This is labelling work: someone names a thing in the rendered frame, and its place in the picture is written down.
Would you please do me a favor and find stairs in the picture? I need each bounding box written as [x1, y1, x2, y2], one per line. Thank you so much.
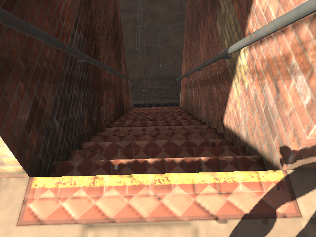
[49, 107, 267, 177]

